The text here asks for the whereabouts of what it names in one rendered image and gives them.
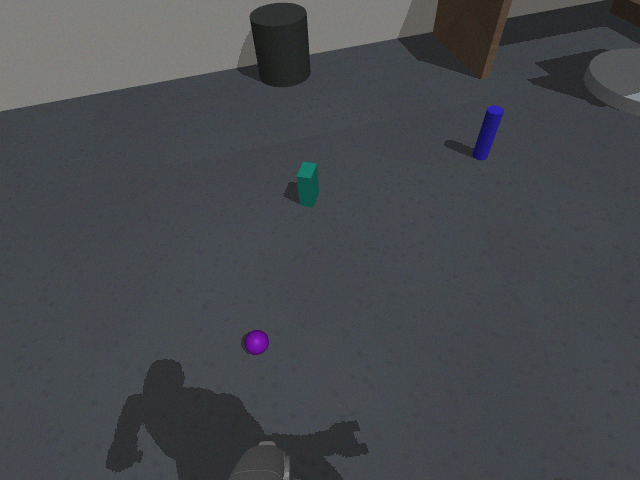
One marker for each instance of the office chair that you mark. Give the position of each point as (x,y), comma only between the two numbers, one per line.
(614,76)

